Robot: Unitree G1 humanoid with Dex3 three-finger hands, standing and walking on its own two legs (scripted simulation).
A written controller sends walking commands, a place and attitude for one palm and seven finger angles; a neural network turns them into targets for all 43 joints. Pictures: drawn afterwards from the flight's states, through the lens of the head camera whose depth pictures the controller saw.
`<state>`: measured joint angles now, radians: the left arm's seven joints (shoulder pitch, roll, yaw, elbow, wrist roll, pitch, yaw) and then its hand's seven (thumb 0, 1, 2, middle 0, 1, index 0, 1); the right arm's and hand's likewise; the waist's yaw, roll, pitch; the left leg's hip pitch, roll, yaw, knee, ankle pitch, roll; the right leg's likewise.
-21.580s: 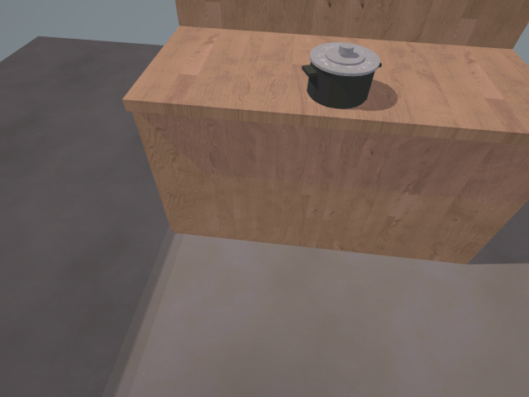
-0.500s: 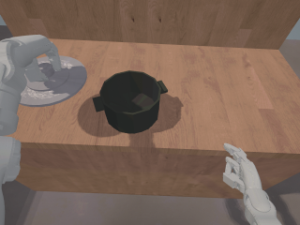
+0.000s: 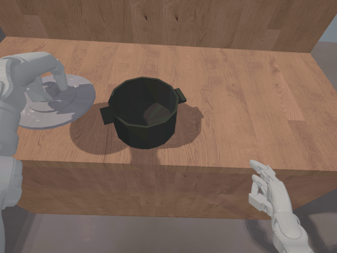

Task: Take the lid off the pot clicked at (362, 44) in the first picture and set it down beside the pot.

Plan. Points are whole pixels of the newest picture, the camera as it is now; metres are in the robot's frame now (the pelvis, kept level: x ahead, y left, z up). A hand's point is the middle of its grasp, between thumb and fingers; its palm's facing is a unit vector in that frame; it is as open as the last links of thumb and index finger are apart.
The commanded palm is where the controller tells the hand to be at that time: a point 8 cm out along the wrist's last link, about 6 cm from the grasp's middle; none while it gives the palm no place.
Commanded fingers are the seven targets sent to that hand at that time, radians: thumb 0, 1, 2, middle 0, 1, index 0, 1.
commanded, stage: lower the lid onto the table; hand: left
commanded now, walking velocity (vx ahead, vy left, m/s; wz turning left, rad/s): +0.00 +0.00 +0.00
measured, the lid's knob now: (49, 89) +0.45 +0.32 +0.11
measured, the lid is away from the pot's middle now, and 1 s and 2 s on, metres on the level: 0.23 0.24 0.25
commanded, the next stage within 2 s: open the fingers wide in 1.58 s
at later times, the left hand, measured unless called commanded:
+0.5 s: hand (43, 100) +0.42 +0.32 +0.10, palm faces -0.45 -0.13 -0.88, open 7.0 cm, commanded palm +0.48 +0.32 +0.18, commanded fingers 0.00 0.75 0.89 -0.89 -1.03 -0.89 -1.02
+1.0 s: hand (49, 104) +0.44 +0.33 +0.07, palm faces -0.48 -0.14 -0.87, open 7.0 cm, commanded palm +0.49 +0.32 +0.14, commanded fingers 0.00 0.75 0.89 -0.89 -1.03 -0.89 -1.02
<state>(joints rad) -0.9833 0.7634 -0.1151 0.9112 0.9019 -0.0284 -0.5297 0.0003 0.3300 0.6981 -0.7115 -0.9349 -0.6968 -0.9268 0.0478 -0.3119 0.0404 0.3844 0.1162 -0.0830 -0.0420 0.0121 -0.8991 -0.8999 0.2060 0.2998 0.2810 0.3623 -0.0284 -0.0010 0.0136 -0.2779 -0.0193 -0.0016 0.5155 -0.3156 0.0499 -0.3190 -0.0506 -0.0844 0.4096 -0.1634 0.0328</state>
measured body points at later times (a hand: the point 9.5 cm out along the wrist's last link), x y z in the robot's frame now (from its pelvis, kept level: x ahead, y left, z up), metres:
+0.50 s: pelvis +0.00 +0.01 +0.00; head +0.05 +0.04 +0.44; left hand +0.44 +0.32 +0.15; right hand +0.25 -0.24 -0.01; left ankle -0.04 +0.08 -0.74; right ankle +0.02 -0.15 -0.74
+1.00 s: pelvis +0.01 +0.02 -0.01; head +0.08 +0.05 +0.44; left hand +0.46 +0.33 +0.12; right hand +0.25 -0.23 -0.01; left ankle -0.04 +0.08 -0.74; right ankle +0.02 -0.15 -0.74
